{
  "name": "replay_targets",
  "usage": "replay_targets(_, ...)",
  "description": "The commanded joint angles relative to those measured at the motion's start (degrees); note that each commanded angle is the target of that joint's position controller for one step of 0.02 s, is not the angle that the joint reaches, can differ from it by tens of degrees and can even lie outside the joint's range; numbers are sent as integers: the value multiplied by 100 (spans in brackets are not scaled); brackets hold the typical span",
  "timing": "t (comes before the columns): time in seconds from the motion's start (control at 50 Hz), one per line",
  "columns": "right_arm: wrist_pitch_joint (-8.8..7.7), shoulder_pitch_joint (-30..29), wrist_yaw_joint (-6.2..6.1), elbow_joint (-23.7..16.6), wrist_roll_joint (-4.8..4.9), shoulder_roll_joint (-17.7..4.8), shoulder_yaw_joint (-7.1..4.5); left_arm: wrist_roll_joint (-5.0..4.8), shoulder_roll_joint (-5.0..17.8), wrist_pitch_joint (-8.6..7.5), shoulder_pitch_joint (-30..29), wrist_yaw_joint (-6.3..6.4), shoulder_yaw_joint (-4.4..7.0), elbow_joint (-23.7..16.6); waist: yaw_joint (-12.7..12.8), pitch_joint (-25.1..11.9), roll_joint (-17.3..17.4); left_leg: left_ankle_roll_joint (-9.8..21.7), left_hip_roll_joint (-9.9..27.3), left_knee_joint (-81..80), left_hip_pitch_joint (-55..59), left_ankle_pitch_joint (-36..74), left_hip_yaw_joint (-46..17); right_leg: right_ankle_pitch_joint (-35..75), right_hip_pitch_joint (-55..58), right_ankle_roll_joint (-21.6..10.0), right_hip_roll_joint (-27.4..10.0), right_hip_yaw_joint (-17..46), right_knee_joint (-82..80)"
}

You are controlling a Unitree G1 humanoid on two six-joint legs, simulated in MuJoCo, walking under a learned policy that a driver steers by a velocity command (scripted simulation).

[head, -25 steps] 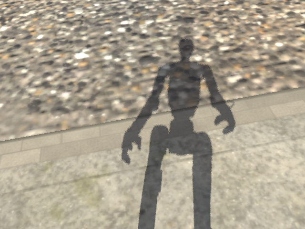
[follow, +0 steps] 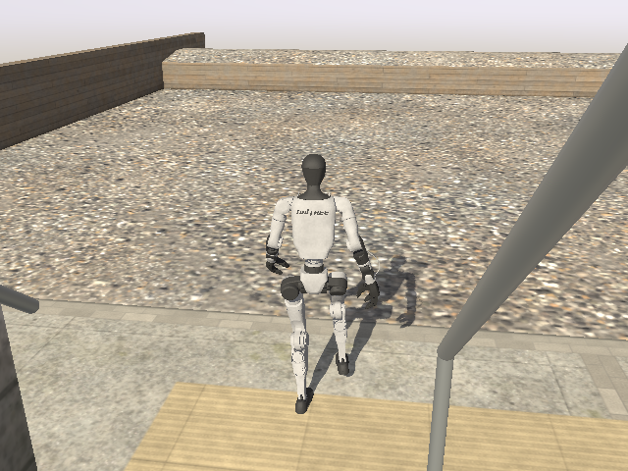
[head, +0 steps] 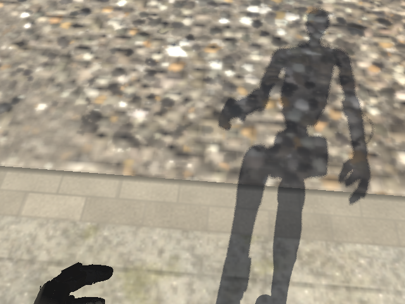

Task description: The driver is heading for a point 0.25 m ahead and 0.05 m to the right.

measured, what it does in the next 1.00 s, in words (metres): walks ahead: right foot, then left foot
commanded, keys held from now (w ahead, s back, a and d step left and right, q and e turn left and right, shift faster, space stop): e+shift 0.02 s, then shift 0.98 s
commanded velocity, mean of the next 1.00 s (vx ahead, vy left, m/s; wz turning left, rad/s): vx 0.07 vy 0.00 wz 0.15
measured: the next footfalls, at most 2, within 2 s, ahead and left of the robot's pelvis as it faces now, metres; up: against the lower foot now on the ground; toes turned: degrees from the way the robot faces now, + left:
right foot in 0.12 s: +0.30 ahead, -0.09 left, +0.00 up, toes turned +8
left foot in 0.50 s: +0.18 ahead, +0.09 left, +0.00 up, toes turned +4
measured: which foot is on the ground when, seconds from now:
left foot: down 0.00-0.12, up 0.14-0.48, down 0.50-1.00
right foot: up 0.00-0.10, down 0.12-1.00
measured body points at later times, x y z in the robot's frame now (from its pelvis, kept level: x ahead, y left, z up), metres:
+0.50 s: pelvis +0.16 -0.03 -0.01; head +0.17 -0.03 +0.44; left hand +0.18 +0.23 -0.14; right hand +0.30 -0.26 -0.13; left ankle +0.13 +0.08 -0.74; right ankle +0.26 -0.09 -0.74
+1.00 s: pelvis +0.19 -0.01 +0.00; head +0.19 -0.01 +0.45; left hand +0.20 +0.24 -0.15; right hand +0.23 -0.25 -0.15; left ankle +0.14 +0.09 -0.74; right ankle +0.26 -0.09 -0.74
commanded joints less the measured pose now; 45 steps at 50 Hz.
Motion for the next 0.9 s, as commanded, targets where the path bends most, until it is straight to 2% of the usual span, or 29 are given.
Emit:
replay_targets(0.02,-25,11,-100,-316,28,-749,-226,-82,322,-3,269,-3,54,-113,74,-920,450,-275,698,139,-870,4949,-384,1319,2218,-80,708,-900,-989)
replay_targets(0.04,-36,107,-130,-295,14,-721,-223,-75,400,-34,283,32,80,-90,33,-920,472,-387,771,297,-660,4870,-562,1466,2387,-149,711,-786,-1239)
replay_targets(0.06,-54,52,-172,-312,-28,-797,-251,-60,548,-68,502,84,131,-14,145,-955,549,-481,884,604,-386,4975,-738,1408,2568,-228,687,-609,-1449)
replay_targets(0.08,-72,-123,-208,-355,-62,-904,-290,-49,711,-116,941,135,187,145,379,-1005,626,-557,943,1107,-115,5105,-803,1407,2798,-320,604,-460,-1686)
replay_targets(0.1,-94,-364,-198,-407,-42,-947,-297,-30,838,-214,1640,182,236,367,808,-1089,526,-625,841,2058,-43,4805,-660,2042,3315,-455,327,-319,-2251)
replay_targets(0.12,-114,-256,-171,-571,30,-638,-220,5,1112,-303,2178,215,289,464,929,-1666,-147,-667,496,3707,-556,2086,-242,4633,4420,-765,-757,408,-1797)
replay_targets(0.14,-65,953,-230,-561,231,-179,-151,40,1238,-244,2076,178,345,380,305,-2617,-1377,-851,-307,5548,-1803,-2654,227,7945,5753,-2046,-2661,2455,-1198)
replay_targets(0.16,24,1134,-280,-318,-69,-590,-157,-170,975,-153,1937,111,372,265,334,-3015,-575,-710,22,5949,-1884,-2000,-19,7136,5414,-2215,-2515,2914,-1382)
replay_targets(0.18,95,673,-249,-285,-119,-642,-153,-233,637,-132,1432,130,315,161,289,-2491,-291,-740,177,5997,-2031,-1456,-69,5419,4713,-2144,-2195,2484,-1761)
replay_targets(0.2,140,95,-207,-380,-193,-670,-136,-216,298,-101,1129,143,210,161,301,-1869,23,-759,363,5600,-2098,-1229,48,4262,4005,-1836,-1732,1910,-2073)
replay_targets(0.22,199,-229,-139,-467,-188,-607,-118,-186,228,-99,1119,163,167,249,298,-1515,-44,-772,478,5225,-2114,-1136,15,3829,3636,-1624,-1451,1508,-2248)
replay_targets(0.26,388,-148,-53,-397,-186,-417,-68,-151,365,-71,1235,140,191,473,183,-1254,-286,-824,457,4596,-1482,-923,206,3445,2850,-1380,-1076,902,-2563)
replay_targets(0.32,497,-135,-67,-310,-150,-216,30,-65,437,-49,1120,98,198,628,42,-1272,-494,-844,502,3500,-1020,-954,472,2633,2500,-1286,-848,509,-2778)
replay_targets(0.38,579,-497,-96,-259,-164,-205,104,-59,537,81,1191,78,245,750,207,-1120,-808,-754,687,2431,-741,-952,761,282,2273,-1246,-755,579,-3105)
replay_targets(0.42,586,-653,-108,-228,-147,-256,119,-73,658,209,1269,63,307,816,289,-922,-902,-667,692,1861,-586,-808,914,-1201,2093,-1208,-748,774,-3297)
replay_targets(0.46,525,-507,-130,-94,-152,-188,153,-129,705,333,1298,81,343,877,189,-705,-749,-497,671,949,-97,-359,1074,-1981,1716,-1043,-734,841,-3332)
replay_targets(0.48,465,-497,-151,-53,-169,-185,167,-146,660,369,1393,107,340,930,186,-572,-637,-371,700,479,128,-212,995,-2258,1496,-868,-689,856,-3328)
replay_targets(0.5,386,-549,-183,-82,-216,-260,183,-151,579,377,1478,120,334,965,203,-449,-373,-230,989,24,174,-157,570,-2290,1365,-624,-623,830,-3218)
replay_targets(0.52,307,-648,-229,-152,-271,-540,151,-214,377,364,1537,108,291,902,323,-473,269,8,1751,-462,-41,-750,-450,-2044,1343,-361,-302,491,-2770)
replay_targets(0.54,233,-947,-217,-136,-191,-426,198,-262,301,362,1368,98,294,934,437,-225,713,190,2270,-1003,-1332,-1401,-1046,-1209,2143,-262,209,-156,-2275)
replay_targets(0.56,149,-1286,-210,-132,-171,-166,289,-215,236,355,1333,74,288,1025,600,-143,711,44,2169,-1125,-1944,-1463,-875,-658,2989,-294,171,-146,-2039)
replay_targets(0.58,86,-1355,-218,-70,-163,-136,303,-178,166,338,1432,50,276,1129,687,-222,760,-156,1926,-1027,-2026,-1351,-573,-365,3352,-321,139,-113,-2122)
replay_targets(0.62,31,-1131,-240,82,-114,-201,285,-128,313,294,1518,39,305,1275,667,-313,763,-366,1624,-863,-1888,-1048,-247,-106,3581,-360,-13,33,-2292)
replay_targets(0.64,27,-1011,-240,145,-91,-195,280,-130,363,264,1558,39,306,1347,650,-347,667,-386,1542,-771,-1764,-928,-159,-182,3542,-398,-115,153,-2390)
replay_targets(0.68,64,-730,-235,272,-86,-145,267,-164,462,260,1556,58,325,1510,521,-192,250,-335,1411,-561,-1420,-698,-12,-644,3076,-483,-229,335,-2583)
replay_targets(0.72,84,-527,-246,406,-105,-109,258,-170,370,275,1463,83,303,1610,437,-135,58,-281,1371,-394,-1136,-375,75,-805,2808,-497,-256,413,-2735)
replay_targets(0.8,45,-401,-262,611,-100,-77,245,-186,301,270,1411,124,291,1823,414,-342,13,-269,1405,-381,-965,-28,91,-475,3022,-496,-232,370,-2698)
replay_targets(0.9,28,-340,-290,866,-97,5,254,-194,244,281,1416,157,285,2108,433,-376,36,-295,1408,-400,-875,225,146,-175,3192,-539,-246,342,-2626)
